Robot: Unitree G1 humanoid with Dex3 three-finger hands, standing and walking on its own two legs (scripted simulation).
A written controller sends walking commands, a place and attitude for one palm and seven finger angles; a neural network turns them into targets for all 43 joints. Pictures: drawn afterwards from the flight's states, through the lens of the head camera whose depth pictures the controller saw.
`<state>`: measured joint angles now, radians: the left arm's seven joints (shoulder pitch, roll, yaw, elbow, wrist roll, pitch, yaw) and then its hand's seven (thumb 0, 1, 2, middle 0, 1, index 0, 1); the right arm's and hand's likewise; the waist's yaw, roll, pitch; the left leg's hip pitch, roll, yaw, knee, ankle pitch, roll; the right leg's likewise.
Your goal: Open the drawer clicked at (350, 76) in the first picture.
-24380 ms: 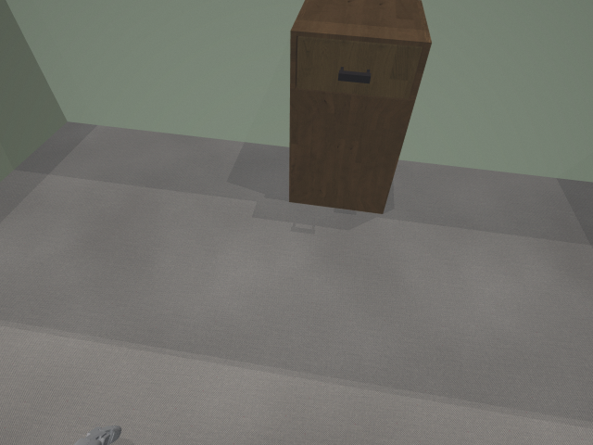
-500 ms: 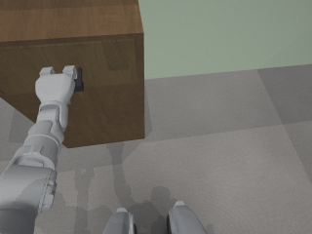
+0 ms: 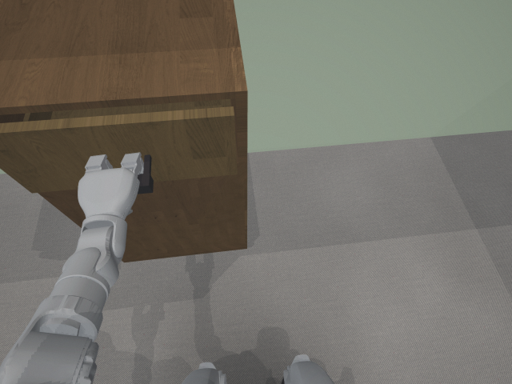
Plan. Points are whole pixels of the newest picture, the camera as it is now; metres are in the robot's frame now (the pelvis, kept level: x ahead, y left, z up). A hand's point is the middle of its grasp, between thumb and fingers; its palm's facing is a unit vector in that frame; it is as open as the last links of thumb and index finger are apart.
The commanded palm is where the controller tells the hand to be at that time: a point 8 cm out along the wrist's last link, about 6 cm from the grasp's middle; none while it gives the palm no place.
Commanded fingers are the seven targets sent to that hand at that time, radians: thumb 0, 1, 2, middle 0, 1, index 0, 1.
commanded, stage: pull the drawer open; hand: left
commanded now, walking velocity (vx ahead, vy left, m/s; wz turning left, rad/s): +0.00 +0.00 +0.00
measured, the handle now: (120, 174) +0.46 +0.24 -0.02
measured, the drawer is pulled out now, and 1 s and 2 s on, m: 0.03 0.16 0.27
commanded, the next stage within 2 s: none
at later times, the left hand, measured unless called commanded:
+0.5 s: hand (120, 237) +0.35 +0.22 -0.04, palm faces -0.05 -0.05 -1.00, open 5.6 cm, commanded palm +0.31 +0.22 +0.01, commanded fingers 0.00 0.90 0.90 -0.40 -1.35 -0.40 -1.35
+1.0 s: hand (117, 274) +0.29 +0.22 -0.04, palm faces -0.04 -0.05 -1.00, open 5.7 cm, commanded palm +0.25 +0.22 +0.01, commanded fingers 0.00 0.90 0.90 -0.40 -1.35 -0.40 -1.35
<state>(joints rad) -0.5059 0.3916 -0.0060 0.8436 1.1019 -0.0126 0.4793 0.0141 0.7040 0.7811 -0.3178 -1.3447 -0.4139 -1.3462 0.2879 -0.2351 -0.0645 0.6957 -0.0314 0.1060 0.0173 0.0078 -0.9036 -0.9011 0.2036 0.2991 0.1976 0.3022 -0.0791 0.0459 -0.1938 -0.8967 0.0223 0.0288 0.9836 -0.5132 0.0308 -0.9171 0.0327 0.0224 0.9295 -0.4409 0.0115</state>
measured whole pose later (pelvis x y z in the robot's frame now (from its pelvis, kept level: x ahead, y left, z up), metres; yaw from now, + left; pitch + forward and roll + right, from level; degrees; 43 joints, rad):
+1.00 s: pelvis -0.01 -0.01 +0.01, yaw +1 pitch +18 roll -1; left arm -0.08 0.32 -0.08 0.51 1.11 0.05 0.53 0.02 0.69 0.82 -0.31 -1.34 -0.42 -1.35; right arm 0.20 -0.23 -0.05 0.65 -0.03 0.06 -0.01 0.01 -0.90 -0.90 0.20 0.30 0.20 0.30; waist -0.04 0.04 -0.18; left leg -0.76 0.02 0.02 0.95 -0.49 0.01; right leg -0.80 0.03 0.02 0.93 -0.44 -0.01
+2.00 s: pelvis -0.01 -0.02 +0.00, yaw +1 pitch +16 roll +0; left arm 0.43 0.29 -0.11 0.10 1.13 0.04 0.59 0.05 0.69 0.79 -0.30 -1.33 -0.42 -1.35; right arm 0.10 -0.21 -0.02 0.58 -0.05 0.05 0.03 0.01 -0.90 -0.90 0.20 0.30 0.20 0.30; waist 0.01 0.03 -0.18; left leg -0.75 0.02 0.03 1.02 -0.54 0.00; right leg -0.80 0.03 0.02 1.02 -0.49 -0.02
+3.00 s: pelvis -0.03 -0.03 -0.02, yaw +2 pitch +17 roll +1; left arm 0.48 0.29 -0.09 0.03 1.13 0.00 0.64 0.01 0.57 0.74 -0.36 -1.33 -0.40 -1.32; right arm 0.10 -0.22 -0.03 0.58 -0.07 0.04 0.00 0.01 -0.90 -0.90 0.20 0.30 0.20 0.30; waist 0.05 0.03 -0.18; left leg -0.86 0.01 0.00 1.11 -0.55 -0.02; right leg -0.90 0.02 -0.01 1.13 -0.52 -0.04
